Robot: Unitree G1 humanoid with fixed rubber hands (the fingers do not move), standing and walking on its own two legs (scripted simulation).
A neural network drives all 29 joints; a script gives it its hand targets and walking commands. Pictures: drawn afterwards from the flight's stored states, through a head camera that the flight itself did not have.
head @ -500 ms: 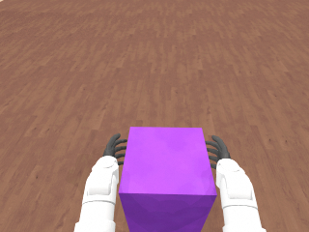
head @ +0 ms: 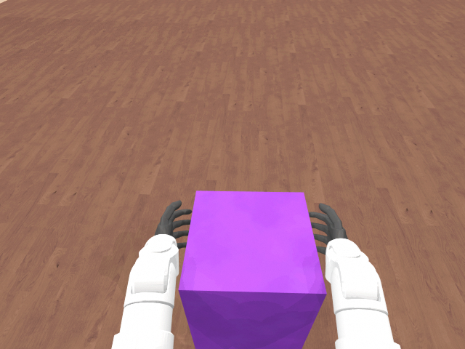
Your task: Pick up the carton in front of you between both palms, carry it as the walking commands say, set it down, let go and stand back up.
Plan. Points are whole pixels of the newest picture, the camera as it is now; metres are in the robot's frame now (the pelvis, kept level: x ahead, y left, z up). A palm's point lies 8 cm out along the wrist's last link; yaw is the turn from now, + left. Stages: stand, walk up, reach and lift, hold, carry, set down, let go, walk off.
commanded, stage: carry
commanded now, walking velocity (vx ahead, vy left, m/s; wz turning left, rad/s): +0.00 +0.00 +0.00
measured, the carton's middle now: (248, 272) +0.28 +0.00 -0.06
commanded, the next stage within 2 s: hold in 0.10 s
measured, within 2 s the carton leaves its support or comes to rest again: neither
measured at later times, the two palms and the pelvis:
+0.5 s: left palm (147, 265) +0.24 +0.17 +0.05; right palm (321, 237) +0.30 -0.13 +0.05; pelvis -0.01 -0.03 +0.01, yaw +11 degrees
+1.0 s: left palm (169, 263) +0.30 +0.16 -0.06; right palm (307, 245) +0.35 -0.13 -0.07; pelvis -0.04 -0.06 -0.03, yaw +12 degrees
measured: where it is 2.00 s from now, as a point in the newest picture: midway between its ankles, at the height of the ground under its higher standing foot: outside the picture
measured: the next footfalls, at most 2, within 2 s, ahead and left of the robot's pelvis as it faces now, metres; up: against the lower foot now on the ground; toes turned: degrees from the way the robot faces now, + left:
none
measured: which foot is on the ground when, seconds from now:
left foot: down 0.00-1.00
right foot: down 0.00-1.00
